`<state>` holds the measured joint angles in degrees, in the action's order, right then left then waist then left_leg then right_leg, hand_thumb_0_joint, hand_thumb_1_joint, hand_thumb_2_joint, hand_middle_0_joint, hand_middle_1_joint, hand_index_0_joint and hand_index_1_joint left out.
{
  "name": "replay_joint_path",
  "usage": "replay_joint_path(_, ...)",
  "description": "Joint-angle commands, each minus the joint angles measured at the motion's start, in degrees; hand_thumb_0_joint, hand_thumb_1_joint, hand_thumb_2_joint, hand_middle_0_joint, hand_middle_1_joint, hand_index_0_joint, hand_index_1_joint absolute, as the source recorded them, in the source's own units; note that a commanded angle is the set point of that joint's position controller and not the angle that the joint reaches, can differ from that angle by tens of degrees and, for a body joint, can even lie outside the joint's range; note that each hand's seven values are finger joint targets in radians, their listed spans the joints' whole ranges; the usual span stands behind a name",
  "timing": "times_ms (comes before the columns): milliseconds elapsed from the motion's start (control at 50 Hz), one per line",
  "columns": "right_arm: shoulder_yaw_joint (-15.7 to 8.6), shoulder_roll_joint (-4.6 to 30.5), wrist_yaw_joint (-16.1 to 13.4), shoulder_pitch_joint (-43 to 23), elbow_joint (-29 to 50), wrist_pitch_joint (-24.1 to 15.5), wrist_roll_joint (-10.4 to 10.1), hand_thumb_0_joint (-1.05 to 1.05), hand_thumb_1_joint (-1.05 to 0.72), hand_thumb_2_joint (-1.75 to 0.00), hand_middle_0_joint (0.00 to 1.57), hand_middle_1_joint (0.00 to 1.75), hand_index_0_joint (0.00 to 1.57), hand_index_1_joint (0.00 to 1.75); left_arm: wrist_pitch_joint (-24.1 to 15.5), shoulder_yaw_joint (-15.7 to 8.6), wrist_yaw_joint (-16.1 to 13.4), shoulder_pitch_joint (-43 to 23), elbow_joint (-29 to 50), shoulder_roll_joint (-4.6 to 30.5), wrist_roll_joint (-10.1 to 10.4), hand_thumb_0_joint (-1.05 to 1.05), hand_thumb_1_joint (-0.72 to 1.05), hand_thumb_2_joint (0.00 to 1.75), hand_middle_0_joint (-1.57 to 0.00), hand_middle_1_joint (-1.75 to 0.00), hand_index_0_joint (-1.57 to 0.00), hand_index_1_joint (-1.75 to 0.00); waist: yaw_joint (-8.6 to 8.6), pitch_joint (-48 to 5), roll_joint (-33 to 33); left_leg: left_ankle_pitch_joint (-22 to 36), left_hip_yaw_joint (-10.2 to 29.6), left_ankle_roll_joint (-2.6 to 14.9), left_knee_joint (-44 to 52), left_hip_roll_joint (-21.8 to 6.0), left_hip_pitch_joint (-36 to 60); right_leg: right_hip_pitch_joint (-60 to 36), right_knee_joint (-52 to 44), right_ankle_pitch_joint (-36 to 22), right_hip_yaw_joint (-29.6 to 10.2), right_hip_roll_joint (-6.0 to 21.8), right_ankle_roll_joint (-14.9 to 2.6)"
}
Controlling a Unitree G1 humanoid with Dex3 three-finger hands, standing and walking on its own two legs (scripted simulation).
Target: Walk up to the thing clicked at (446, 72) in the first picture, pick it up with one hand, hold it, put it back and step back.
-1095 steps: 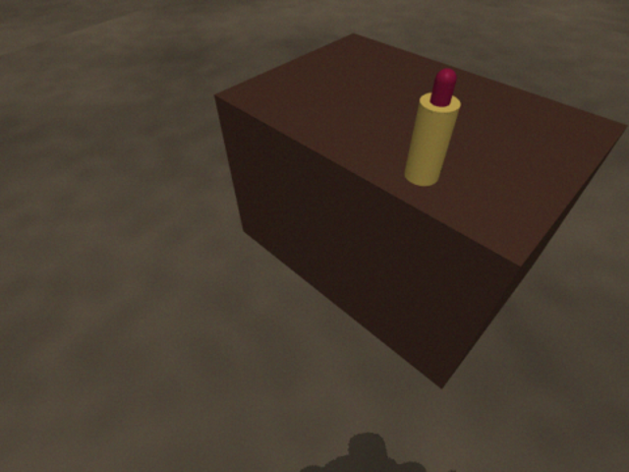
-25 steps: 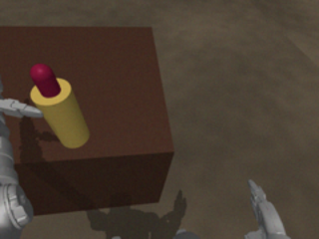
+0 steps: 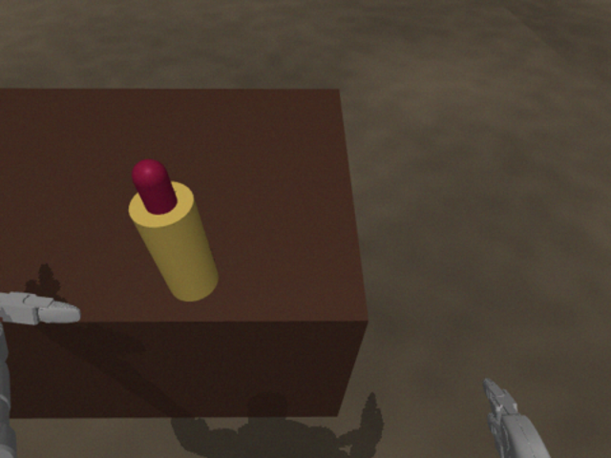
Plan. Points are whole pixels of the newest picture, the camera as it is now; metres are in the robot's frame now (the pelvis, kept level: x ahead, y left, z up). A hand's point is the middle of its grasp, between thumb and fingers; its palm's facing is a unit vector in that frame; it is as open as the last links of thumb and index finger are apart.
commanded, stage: sink last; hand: left
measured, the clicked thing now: (174, 232) +0.44 +0.19 +0.04
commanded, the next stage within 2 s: home in 0.76 s
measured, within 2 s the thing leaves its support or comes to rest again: neither
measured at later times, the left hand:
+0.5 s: hand (80, 455) +0.15 +0.22 +0.08, palm faces +0.31 -0.88 -0.36, open 17.3 cm
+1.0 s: hand out of the picture +0.14 +0.27 +0.05, palm faces +0.40 -0.81 -0.42, open 17.3 cm
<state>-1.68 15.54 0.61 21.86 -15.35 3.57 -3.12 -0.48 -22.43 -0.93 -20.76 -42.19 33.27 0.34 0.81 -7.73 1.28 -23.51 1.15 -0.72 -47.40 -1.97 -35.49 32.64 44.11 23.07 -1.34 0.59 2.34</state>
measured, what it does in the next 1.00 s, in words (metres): stands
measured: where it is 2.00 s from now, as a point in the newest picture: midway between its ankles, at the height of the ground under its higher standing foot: outside the picture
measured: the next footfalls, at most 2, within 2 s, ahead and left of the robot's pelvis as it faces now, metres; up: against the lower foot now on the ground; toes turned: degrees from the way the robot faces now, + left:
none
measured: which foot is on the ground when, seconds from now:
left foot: down 0.00-1.00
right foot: down 0.00-1.00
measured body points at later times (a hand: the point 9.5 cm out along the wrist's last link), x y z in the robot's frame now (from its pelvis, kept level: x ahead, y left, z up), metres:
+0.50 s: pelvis -0.01 -0.02 -0.01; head -0.01 -0.05 +0.44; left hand +0.13 +0.26 +0.10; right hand +0.16 -0.28 -0.05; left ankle -0.01 +0.12 -0.70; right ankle -0.02 -0.15 -0.70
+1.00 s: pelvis -0.03 -0.03 -0.01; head -0.02 -0.04 +0.44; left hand +0.11 +0.31 +0.07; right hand +0.12 -0.29 -0.05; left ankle -0.01 +0.12 -0.70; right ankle -0.02 -0.15 -0.70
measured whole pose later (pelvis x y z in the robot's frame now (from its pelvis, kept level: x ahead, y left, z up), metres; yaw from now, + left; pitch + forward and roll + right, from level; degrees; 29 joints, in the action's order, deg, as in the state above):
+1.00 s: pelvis -0.03 -0.03 -0.01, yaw +1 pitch +6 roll +1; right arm -7.4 14.2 -4.9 28.0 -8.0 -0.2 -3.0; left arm -4.3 -20.1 -2.9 29.7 6.4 18.9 5.3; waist -2.2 -5.5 1.1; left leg -23.0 1.8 -2.3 -51.0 -1.0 -34.1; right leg 33.3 53.0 25.8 -0.9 1.4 0.9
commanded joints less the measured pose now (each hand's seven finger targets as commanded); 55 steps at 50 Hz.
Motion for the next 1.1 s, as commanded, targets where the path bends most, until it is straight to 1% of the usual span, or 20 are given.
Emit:
replay_joint_path(0, -6.05, 8.68, -1.45, -0.15, 9.27, -3.30, -0.63, 0.00, 0.54, -0.05, 0.06, 0.05, 0.05, 0.05, -3.11, -1.21, -1.57, -2.73, 33.32, 12.02, 1.80, 0.00, -0.54, 0.01, -0.05, -0.02, -0.05, -0.02, -1.20, -15.67, 7.85, 26.21, -1.20, -0.66, 6.68, -0.03, 18.28, -4.69, -2.94, -17.71, 5.33, -1.81, -3.27)
replay_joint_path(40, -5.95, 7.46, -1.99, 1.42, 9.02, -3.07, -1.05, 0.00, 0.53, -0.05, 0.06, 0.05, 0.05, 0.05, -2.33, -1.68, -2.30, 8.78, 40.59, 9.18, 2.66, 0.00, -0.55, 0.01, -0.06, -0.03, -0.06, -0.03, -1.40, -12.79, 5.29, 24.38, -1.93, -0.09, 6.90, 0.68, 15.96, -7.08, -3.36, -19.03, 5.01, -1.47, -2.93)
replay_joint_path(120, -6.76, 6.91, -2.97, 1.19, 10.23, -2.35, -1.17, 0.00, 0.54, -0.05, 0.06, 0.05, 0.05, 0.05, -2.13, -3.88, -3.58, 16.45, 59.31, 7.63, 3.87, 0.00, -0.53, 0.01, -0.05, -0.03, -0.06, -0.03, -1.76, -10.24, 5.92, 20.37, -2.60, -0.05, 7.41, 1.17, 15.30, -7.85, -3.75, -17.33, 4.34, -1.09, -2.49)
replay_joint_path(200, -7.57, 5.77, -3.67, 0.54, 12.45, -2.26, -0.84, 0.00, 0.56, -0.05, 0.06, 0.05, 0.05, 0.05, -1.32, -0.46, -3.48, 33.02, 61.84, -1.01, 4.64, 0.00, -0.51, 0.00, -0.04, -0.03, -0.05, -0.03, -1.53, -5.71, 2.75, 18.51, -2.86, 0.27, 6.86, 1.42, 12.96, -7.02, -3.70, -16.28, 4.32, -0.89, -2.05)
replay_joint_path(240, -6.83, 4.51, -3.76, 0.99, 11.73, -2.22, -0.68, 0.00, 0.56, -0.04, 0.06, 0.05, 0.05, 0.05, -2.23, -0.85, -3.39, 34.57, 71.81, -0.03, 4.61, 0.00, -0.50, 0.00, -0.04, -0.04, -0.05, -0.03, -2.57, -6.23, 4.45, 17.15, -2.87, 0.31, 6.92, 1.54, 13.04, -6.97, -3.00, -14.97, 4.40, -0.79, -2.17)
replay_joint_path(280, -7.24, 4.80, -3.99, -0.50, 15.02, -2.86, -0.61, 0.00, 0.57, -0.04, 0.06, 0.05, 0.05, 0.05, -1.93, 2.57, -2.84, 43.53, 70.07, -4.83, 4.80, 0.00, -0.49, 0.01, -0.04, -0.03, -0.04, -0.03, -1.97, -3.87, 0.70, 15.89, -3.00, 0.77, 6.26, 1.69, 11.83, -6.04, -3.27, -14.60, 4.47, -0.71, -1.61)
replay_joint_path(300, -9.59, 6.50, -4.34, 0.27, 14.34, -2.96, -0.56, 0.00, 0.57, -0.04, 0.06, 0.05, 0.05, 0.05, -1.96, 1.06, -2.86, 44.95, 72.02, -3.96, 4.98, 0.00, -0.49, 0.00, -0.04, -0.03, -0.04, -0.02, -1.99, -4.06, 0.52, 15.10, -2.98, 0.88, 6.07, 1.73, 11.57, -5.62, -3.17, -14.19, 4.42, -0.64, -1.62)
replay_joint_path(380, -9.66, 5.41, -4.44, 1.97, 16.69, -3.23, -0.41, 0.00, 0.57, -0.04, 0.06, 0.05, 0.05, 0.05, -2.18, 2.98, -1.95, 52.92, 73.75, -7.06, 5.08, 0.00, -0.49, 0.01, -0.04, -0.04, -0.05, -0.03, -1.98, -2.66, -2.24, 12.85, -3.09, 1.22, 4.75, 2.14, 9.55, -4.00, -3.09, -12.46, 4.54, -0.33, -1.25)
replay_joint_path(480, -8.98, 4.07, -5.22, 3.23, 18.02, -4.12, -0.21, 0.00, 0.55, -0.04, 0.06, 0.05, 0.05, 0.05, -3.52, 1.34, -1.95, 47.30, 82.43, -4.01, 4.85, 0.00, -0.51, 0.01, -0.04, -0.05, -0.05, -0.04, -1.37, -1.99, -1.03, 6.71, -3.31, 1.39, 4.90, 2.53, 8.88, -1.37, -3.61, -5.92, 3.85, 0.16, -1.12)
replay_joint_path(500, -9.43, 4.75, -5.43, 3.37, 18.67, -4.61, -0.21, 0.00, 0.56, -0.04, 0.06, 0.05, 0.05, 0.05, -2.67, 3.35, -1.63, 52.27, 74.61, -7.55, 4.89, 0.00, -0.51, 0.01, -0.04, -0.05, -0.05, -0.04, -0.73, 1.06, -3.86, 5.21, -3.41, 1.58, 4.94, 2.51, 7.90, -0.25, -4.11, -4.45, 3.86, 0.10, -0.84)
replay_joint_path(540, -8.95, 3.84, -5.57, 4.53, 16.93, -5.02, -0.05, 0.00, 0.56, -0.04, 0.06, 0.05, 0.05, 0.05, -3.36, 0.39, -1.93, 48.96, 79.37, -4.50, 5.18, 0.00, -0.51, 0.02, -0.04, -0.04, -0.05, -0.04, -1.82, 2.22, -1.57, 1.99, -3.49, 1.40, 4.76, 2.89, 6.00, 0.86, -5.20, -0.07, 2.72, 0.70, -1.14)
replay_joint_path(640, -9.59, 3.96, -5.27, 3.90, 19.79, -6.50, 0.01, 0.00, 0.58, -0.04, 0.06, 0.05, 0.05, 0.05, -4.56, -0.44, -1.35, 53.16, 71.26, -6.57, 5.57, 0.00, -0.49, 0.02, -0.03, -0.04, -0.04, -0.04, -2.33, 5.19, -4.55, -1.31, -3.44, 1.48, 3.65, 3.14, 3.34, 1.63, -7.22, 6.56, 0.06, 1.50, -0.87)
replay_joint_path(680, -10.18, 3.97, -4.98, 4.25, 17.61, -6.55, -0.09, 0.00, 0.56, -0.04, 0.06, 0.05, 0.05, 0.05, -5.84, -3.21, -1.44, 51.13, 73.07, -3.75, 5.60, 0.00, -0.51, 0.02, -0.04, -0.05, -0.05, -0.04, -3.55, 4.56, -2.34, -0.93, -3.27, 1.31, 3.93, 3.10, 2.90, 1.08, -6.25, 6.32, 0.36, 1.52, -1.21)
replay_joint_path(780, -8.89, 3.82, -4.63, 4.17, 18.93, -6.99, -0.18, 0.00, 0.51, -0.06, 0.06, 0.05, 0.05, 0.05, -7.03, -3.55, -1.39, 51.87, 67.14, -4.48, 5.54, 0.00, -0.56, 0.03, -0.06, -0.06, -0.06, -0.06, -3.66, 1.92, -2.60, 1.24, -3.19, 1.40, 4.24, 2.81, 3.58, 0.17, -4.02, 2.02, 2.03, 0.66, -1.48)
replay_joint_path(840, -11.89, 6.74, -5.30, 1.68, 19.17, -7.39, 0.00, 0.00, 0.48, -0.06, 0.06, 0.05, 0.05, 0.05, -7.25, -4.90, -2.01, 50.11, 62.11, -3.17, 5.32, 0.00, -0.59, 0.04, -0.07, -0.07, -0.07, -0.07, -3.20, 2.38, -2.72, -0.50, -3.00, 1.38, 5.09, 2.57, 3.40, 0.70, -3.69, 3.45, 2.27, 0.51, -1.42)
replay_joint_path(880, -10.63, 5.79, -5.55, 2.60, 19.76, -7.40, 0.16, 0.00, 0.32, -0.22, 0.12, 0.16, 0.12, 0.16, -8.04, -6.55, -2.71, 46.20, 64.65, -0.60, 5.01, 0.00, -0.46, 0.11, -0.06, -0.07, -0.06, -0.07, -3.07, -1.60, -1.44, 0.34, -3.08, 1.30, 4.76, 2.66, 4.71, -0.67, -3.62, 2.79, 1.79, 0.53, -1.61)
replay_joint_path(940, -6.10, 2.39, -5.56, 3.18, 18.88, -7.70, 0.29, 0.00, 0.08, -0.44, 0.12, 0.16, 0.12, 0.16, -7.53, -2.27, -2.62, 50.34, 56.09, -5.61, 4.81, 0.00, -0.49, 0.09, -0.06, -0.07, -0.06, -0.07, -3.06, 1.37, -3.47, 2.27, -3.28, 1.58, 3.77, 2.78, 3.25, -0.25, -3.89, 0.66, 1.23, 0.88, -1.19)
replay_joint_path(1000, -1.62, -0.38, -5.61, 1.12, 17.50, -7.55, 0.65, 0.00, -0.12, -0.45, 0.12, 0.17, 0.12, 0.17, -8.27, 0.56, -2.90, 46.02, 58.34, -5.69, 3.92, 0.00, -0.47, 0.11, -0.06, -0.07, -0.06, -0.07, -3.62, -0.15, 0.50, 3.12, -3.37, 1.49, 4.18, 2.90, 3.63, -0.15, -2.25, -0.83, 2.04, 0.63, -1.76)
replay_joint_path(1040, -0.07, -0.92, -5.65, 0.49, 17.48, -8.09, 0.94, 0.00, -0.24, -0.52, 0.13, 0.19, 0.13, 0.19, -7.74, 4.11, -2.66, 47.53, 53.98, -9.01, 3.61, 0.00, -0.45, 0.12, -0.06, -0.08, -0.06, -0.07, -2.92, 0.73, -0.34, 2.45, -3.29, 1.57, 4.34, 2.69, 3.22, 0.34, -1.87, -0.69, 2.65, 0.23, -1.81)
replay_joint_path(1080, -0.31, -0.70, -5.95, 2.01, 16.07, -7.78, 1.15, 0.00, -0.32, -0.57, 0.14, 0.20, 0.14, 0.20, -7.91, 4.13, -3.02, 44.95, 57.55, -7.42, 3.18, 0.00, -0.46, 0.12, -0.06, -0.08, -0.06, -0.07, -2.78, -1.74, 2.44, 3.31, -2.97, 1.31, 4.65, 2.55, 4.35, 0.13, -0.81, -1.93, 3.12, -0.19, -2.24)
